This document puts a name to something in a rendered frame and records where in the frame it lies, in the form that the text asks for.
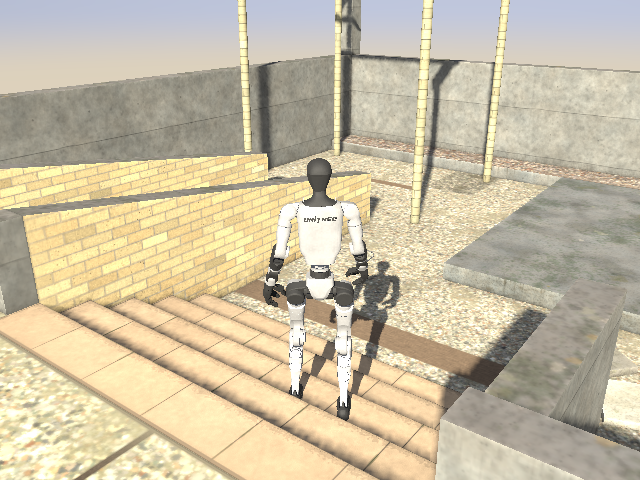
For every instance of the robot left forearm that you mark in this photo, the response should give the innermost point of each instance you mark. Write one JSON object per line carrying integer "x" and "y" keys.
{"x": 273, "y": 269}

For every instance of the robot right upper arm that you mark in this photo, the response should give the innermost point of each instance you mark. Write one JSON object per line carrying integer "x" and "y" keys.
{"x": 351, "y": 212}

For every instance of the robot right forearm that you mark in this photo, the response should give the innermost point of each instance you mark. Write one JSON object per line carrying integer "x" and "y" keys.
{"x": 361, "y": 260}

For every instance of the robot left hand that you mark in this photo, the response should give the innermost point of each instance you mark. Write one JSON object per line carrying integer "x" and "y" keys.
{"x": 268, "y": 292}

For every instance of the robot left upper arm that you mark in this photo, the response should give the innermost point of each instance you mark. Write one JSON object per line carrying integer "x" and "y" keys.
{"x": 287, "y": 213}

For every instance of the robot left thigh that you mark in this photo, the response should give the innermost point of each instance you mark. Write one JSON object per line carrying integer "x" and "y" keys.
{"x": 296, "y": 301}

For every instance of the robot torso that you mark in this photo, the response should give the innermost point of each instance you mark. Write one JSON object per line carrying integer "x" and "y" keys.
{"x": 320, "y": 236}

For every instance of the robot right hand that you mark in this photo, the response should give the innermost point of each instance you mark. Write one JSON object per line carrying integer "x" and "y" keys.
{"x": 354, "y": 271}

